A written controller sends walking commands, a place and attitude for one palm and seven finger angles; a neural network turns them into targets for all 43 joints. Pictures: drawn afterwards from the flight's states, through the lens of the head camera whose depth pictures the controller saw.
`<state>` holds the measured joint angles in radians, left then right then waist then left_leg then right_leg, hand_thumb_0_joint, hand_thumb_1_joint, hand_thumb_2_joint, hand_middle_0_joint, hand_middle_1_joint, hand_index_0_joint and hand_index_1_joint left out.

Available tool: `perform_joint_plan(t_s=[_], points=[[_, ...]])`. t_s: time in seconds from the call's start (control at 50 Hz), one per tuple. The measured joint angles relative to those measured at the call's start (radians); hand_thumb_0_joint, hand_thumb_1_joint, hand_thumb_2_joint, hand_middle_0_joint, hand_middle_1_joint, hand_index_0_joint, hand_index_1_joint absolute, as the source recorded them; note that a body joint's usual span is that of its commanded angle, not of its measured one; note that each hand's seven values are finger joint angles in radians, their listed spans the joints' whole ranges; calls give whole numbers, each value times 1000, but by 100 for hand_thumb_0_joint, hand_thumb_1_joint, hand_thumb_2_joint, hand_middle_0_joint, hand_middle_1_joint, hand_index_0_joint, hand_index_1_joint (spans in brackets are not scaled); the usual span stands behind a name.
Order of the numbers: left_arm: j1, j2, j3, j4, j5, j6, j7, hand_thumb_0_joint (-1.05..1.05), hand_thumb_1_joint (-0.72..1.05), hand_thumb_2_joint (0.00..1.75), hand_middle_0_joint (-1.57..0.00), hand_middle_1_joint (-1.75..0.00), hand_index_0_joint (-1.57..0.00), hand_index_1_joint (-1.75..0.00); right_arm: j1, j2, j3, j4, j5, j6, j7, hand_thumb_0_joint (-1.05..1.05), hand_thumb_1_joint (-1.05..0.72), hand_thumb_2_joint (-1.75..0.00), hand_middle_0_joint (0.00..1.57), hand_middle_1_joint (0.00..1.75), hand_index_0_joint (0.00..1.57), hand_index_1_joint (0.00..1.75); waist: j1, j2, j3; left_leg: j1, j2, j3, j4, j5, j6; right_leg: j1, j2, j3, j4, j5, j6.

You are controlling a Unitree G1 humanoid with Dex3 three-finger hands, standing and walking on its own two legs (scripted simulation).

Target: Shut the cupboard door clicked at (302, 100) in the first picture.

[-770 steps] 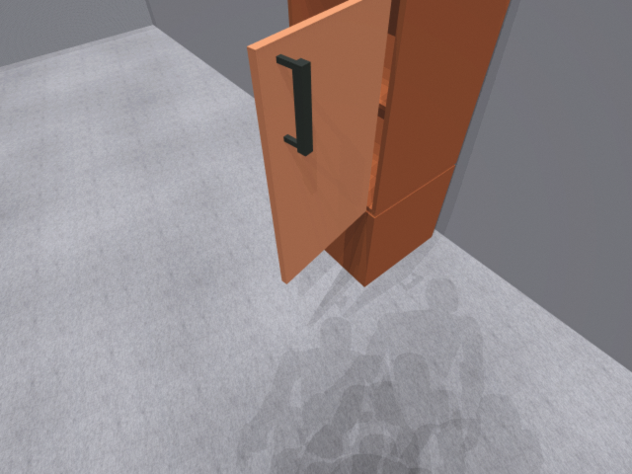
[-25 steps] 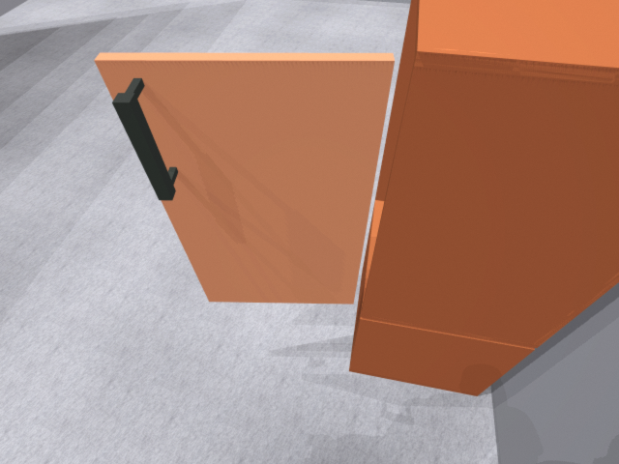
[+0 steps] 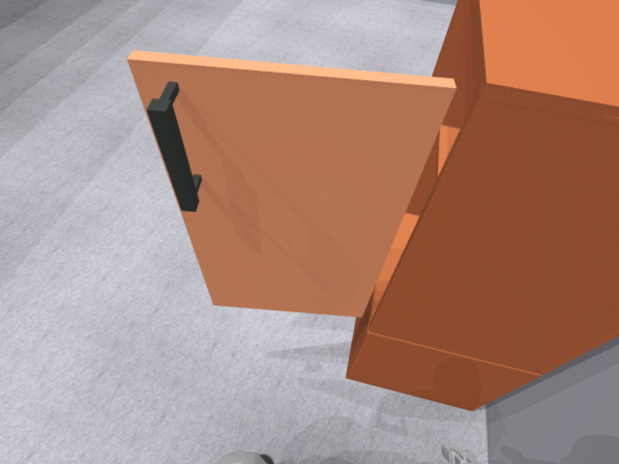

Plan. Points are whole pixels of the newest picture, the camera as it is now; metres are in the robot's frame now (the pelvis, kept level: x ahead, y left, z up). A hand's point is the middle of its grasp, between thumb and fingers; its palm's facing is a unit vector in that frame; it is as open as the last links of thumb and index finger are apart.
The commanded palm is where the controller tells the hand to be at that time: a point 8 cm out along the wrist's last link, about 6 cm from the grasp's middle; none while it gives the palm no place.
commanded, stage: come to a stop and stand still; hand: left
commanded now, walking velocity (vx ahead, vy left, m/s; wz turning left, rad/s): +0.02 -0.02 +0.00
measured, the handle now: (181, 151) +0.42 +0.21 +0.15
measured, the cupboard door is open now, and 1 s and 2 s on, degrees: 100 100 100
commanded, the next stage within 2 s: look again from close up in 1.12 s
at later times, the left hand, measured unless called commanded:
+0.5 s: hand out of the picture -0.02 +0.12 -0.17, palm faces +0.04 -0.99 -0.15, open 7.3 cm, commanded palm none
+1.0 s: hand out of the picture -0.03 +0.12 -0.17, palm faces +0.08 -0.98 -0.15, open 7.4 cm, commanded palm none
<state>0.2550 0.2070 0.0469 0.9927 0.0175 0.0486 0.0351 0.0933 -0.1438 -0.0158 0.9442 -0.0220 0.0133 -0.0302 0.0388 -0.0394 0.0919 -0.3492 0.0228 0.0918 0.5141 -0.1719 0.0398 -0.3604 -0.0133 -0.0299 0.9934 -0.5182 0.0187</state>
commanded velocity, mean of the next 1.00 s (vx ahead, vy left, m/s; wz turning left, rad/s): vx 0.00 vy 0.00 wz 0.00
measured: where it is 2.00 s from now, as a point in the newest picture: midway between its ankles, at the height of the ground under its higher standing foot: outside the picture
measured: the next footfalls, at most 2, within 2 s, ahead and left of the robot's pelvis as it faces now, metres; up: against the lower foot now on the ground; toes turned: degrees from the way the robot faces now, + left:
right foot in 0.16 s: +0.00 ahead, -0.12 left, +0.00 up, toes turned -1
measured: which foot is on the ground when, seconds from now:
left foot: down 0.00-1.00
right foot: up 0.00-0.14, down 0.16-1.00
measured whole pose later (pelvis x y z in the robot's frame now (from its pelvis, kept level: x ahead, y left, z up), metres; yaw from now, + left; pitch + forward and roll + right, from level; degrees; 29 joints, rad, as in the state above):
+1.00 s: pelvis +0.01 -0.03 +0.01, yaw +1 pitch -1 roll +1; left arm 0.34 0.12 0.01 1.12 0.01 -0.01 0.03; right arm 0.27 -0.13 0.00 1.14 -0.01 0.00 -0.04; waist 0.02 -0.03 0.04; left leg -0.23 0.03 0.02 0.44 -0.19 -0.03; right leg -0.07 0.00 -0.06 0.44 -0.35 -0.02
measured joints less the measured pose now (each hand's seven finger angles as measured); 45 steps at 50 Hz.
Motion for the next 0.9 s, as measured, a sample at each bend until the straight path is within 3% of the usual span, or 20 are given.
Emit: perform_joint_plan(t_s=[0.08, 0.16, 0.24, 0.34, 0.54, 0.74, 0.9], points=[[-12, -10, -2, -22, 2, -1, -9, 1, 91, 90, -20, -30, -20, -30, 6, 0, -5, -3, -5, 4, 5, 1, -91, -90, 20, 30, 20, 30, -13, 35, -16, -9, 10, -8, -36, 38, -9, 41, -6, -16, -135, 4, -3], [2, -15, -8, -36, 5, -28, -10, 1, 91, 90, -20, -30, -20, -30, 42, -2, -14, 8, 1, 16, 14, 1, -90, -90, 20, 30, 20, 30, -19, 37, -42, -42, 2, -2, -7, 40, -31, 146, -21, -10, -436, 135, -24], [28, -42, -26, -11, 5, -35, -10, 1, 91, 90, -20, -30, -20, -30, 90, -21, -28, 44, 4, 37, 17, 0, -92, -89, 20, 30, 20, 30, -32, 63, -55, -36, 7, -39, 37, -86, -48, 159, -1, -19, -442, 165, -43], [50, -57, -38, 29, -5, -38, -13, 1, 91, 90, -20, -30, -20, -30, 160, -39, -17, 103, 3, 20, 12, 0, -92, -90, 20, 30, 20, 30, -49, 48, -67, 38, 18, -67, -16, 24, -64, 185, 20, -24, -449, 166, -50], [48, -61, -39, 87, -14, -45, -17, 1, 92, 90, -20, -30, -20, -30, 246, 3, 11, 194, 5, 14, 5, 1, -91, -90, 20, 30, 20, 30, -46, 11, -46, 76, 31, -78, -59, 18, -81, 237, 37, -35, -523, 195, -63], [71, -77, -37, 119, -14, -52, -11, 1, 91, 90, -20, -30, -20, -30, 230, 53, 21, 203, 10, -5, -2, 1, -91, -90, 20, 30, 20, 30, -36, 16, -42, 93, 25, -76, -64, 3, -77, 263, 32, -33, -547, 191, -57], [86, -85, -35, 124, -10, -55, -5, 1, 91, 90, -20, -30, -20, -30, 197, 33, 16, 206, 8, -5, -10, 3, -93, -90, 20, 30, 20, 30, -23, 17, -51, 109, 10, -71, -63, -14, -69, 281, 16, -31, -548, 175, -47]])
